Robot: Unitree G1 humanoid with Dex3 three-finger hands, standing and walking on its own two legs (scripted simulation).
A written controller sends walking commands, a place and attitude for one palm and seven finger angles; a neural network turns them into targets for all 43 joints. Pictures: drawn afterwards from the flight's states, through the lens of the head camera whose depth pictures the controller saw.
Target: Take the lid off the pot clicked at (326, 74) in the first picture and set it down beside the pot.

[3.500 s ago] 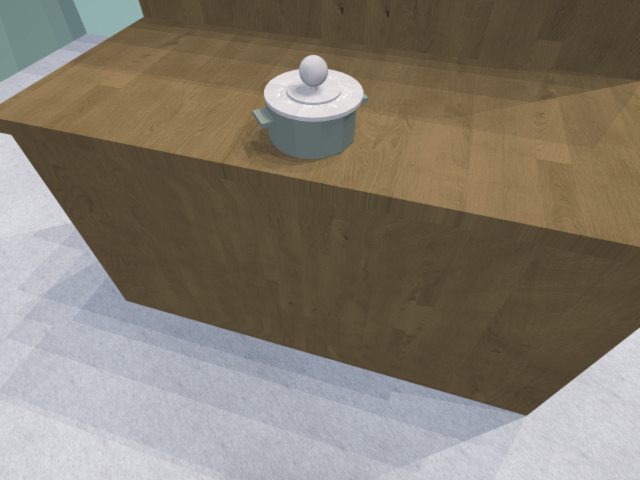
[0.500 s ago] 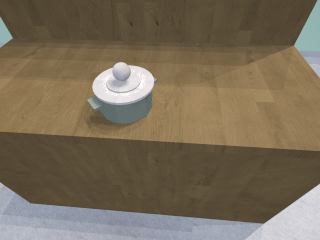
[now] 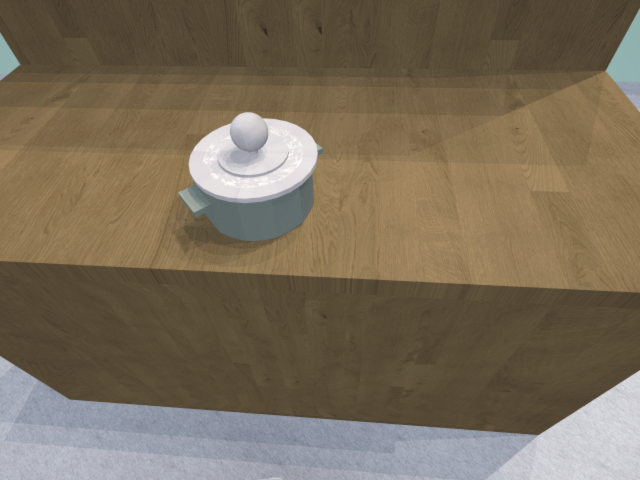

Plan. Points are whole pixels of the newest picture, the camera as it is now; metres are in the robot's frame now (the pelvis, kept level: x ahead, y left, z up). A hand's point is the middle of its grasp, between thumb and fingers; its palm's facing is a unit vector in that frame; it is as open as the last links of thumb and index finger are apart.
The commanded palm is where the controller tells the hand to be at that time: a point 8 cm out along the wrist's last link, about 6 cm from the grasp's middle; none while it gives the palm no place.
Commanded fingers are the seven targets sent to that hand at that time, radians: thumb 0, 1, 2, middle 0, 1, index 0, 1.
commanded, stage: look again from close up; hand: left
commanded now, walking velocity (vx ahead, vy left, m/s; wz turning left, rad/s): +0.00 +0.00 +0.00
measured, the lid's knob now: (249, 132) +0.53 +0.12 +0.16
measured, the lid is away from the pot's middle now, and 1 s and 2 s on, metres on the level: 0.01 0.01 0.01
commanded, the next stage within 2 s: lift the closed hand beside the body in 0.54 s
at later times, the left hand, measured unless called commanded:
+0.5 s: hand out of the picture +0.02 +0.20 -0.17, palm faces +0.00 -0.97 -0.23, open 7.4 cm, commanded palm none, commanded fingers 0.00 0.90 0.90 -0.20 -0.30 -0.20 -0.30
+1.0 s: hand out of the picture +0.13 +0.21 -0.01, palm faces +0.20 -0.94 -0.28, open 5.0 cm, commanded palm +0.08 +0.26 +0.02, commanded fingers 0.00 0.90 0.90 -1.04 -1.21 -1.04 -1.21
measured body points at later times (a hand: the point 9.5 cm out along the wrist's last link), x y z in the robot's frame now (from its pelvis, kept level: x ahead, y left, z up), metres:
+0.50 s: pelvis +0.00 +0.02 +0.00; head +0.03 +0.01 +0.45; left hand +0.02 +0.25 -0.15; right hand +0.08 -0.21 -0.15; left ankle +0.07 +0.11 -0.73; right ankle -0.04 -0.14 -0.73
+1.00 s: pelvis -0.02 +0.00 +0.01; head -0.05 +0.00 +0.46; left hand +0.11 +0.26 +0.01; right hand +0.19 -0.22 -0.03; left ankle +0.07 +0.11 -0.73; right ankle -0.04 -0.14 -0.73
